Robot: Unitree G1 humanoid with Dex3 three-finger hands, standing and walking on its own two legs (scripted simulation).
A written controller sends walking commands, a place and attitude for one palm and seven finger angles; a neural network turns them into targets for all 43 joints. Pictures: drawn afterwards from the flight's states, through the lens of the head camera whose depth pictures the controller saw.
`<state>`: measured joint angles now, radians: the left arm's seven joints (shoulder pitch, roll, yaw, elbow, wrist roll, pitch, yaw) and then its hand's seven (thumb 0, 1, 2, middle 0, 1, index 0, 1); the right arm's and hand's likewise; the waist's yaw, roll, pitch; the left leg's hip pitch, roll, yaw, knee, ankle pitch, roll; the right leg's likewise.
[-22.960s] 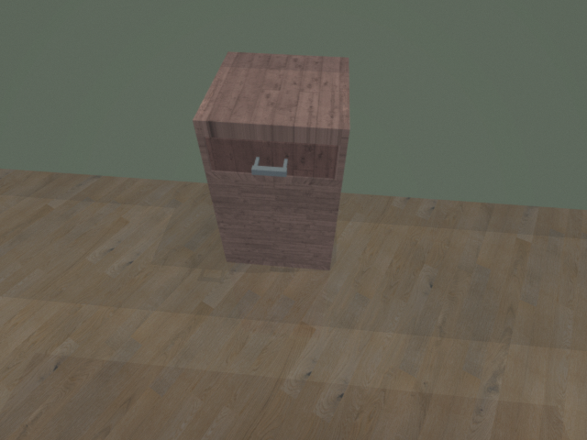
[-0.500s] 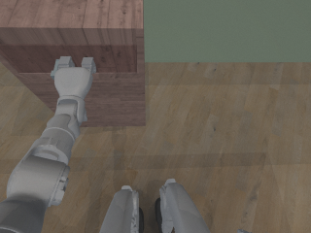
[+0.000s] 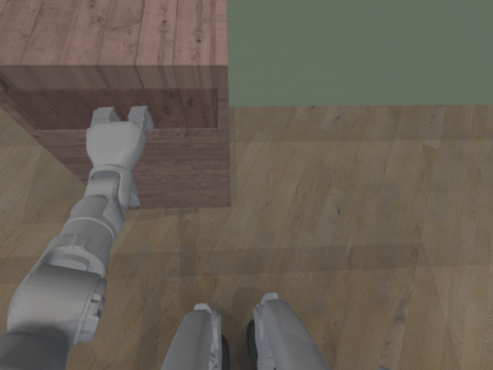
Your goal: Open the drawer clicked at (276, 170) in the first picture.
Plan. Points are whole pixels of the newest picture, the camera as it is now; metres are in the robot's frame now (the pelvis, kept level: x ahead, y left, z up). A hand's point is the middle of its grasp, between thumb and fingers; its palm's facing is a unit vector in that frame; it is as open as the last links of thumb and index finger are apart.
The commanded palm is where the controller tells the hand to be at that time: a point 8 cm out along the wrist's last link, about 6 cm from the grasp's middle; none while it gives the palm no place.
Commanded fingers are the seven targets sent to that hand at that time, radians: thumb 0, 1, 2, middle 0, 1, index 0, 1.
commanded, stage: lift the fingers back up to retry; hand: left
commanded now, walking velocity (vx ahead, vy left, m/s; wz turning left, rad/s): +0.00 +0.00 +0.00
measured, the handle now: (117, 125) +0.57 +0.22 -0.06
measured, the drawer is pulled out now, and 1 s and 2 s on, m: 0.00 0.00 0.00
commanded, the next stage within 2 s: re-aim the fingers above the handle in 0.48 s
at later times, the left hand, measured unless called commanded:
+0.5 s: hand (123, 147) +0.48 +0.18 +0.00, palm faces -0.08 -0.07 -0.99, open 13.8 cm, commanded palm +0.46 +0.18 +0.05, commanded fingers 0.00 -0.50 0.30 -0.30 -1.20 -0.30 -1.20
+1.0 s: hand (124, 152) +0.47 +0.18 +0.00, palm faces -0.08 -0.06 -0.99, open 13.8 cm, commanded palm +0.46 +0.18 +0.05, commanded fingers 0.00 -0.50 0.30 -0.30 -1.20 -0.30 -1.20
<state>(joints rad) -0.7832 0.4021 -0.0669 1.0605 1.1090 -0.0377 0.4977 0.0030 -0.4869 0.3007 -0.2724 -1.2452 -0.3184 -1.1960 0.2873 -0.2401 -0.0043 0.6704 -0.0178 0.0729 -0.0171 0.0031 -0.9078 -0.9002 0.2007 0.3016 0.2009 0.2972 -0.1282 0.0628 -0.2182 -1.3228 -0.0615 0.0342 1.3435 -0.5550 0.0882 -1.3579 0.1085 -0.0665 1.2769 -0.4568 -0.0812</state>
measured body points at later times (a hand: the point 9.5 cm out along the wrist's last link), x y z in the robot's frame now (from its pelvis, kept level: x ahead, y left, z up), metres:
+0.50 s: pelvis +0.05 +0.00 +0.06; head +0.16 +0.01 +0.49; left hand +0.48 +0.18 +0.05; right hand +0.10 -0.26 -0.08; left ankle +0.03 +0.07 -0.60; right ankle +0.06 -0.07 -0.60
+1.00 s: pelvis +0.04 +0.00 +0.05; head +0.15 +0.01 +0.48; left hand +0.47 +0.18 +0.05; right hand +0.09 -0.26 -0.09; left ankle +0.03 +0.07 -0.60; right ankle +0.06 -0.07 -0.60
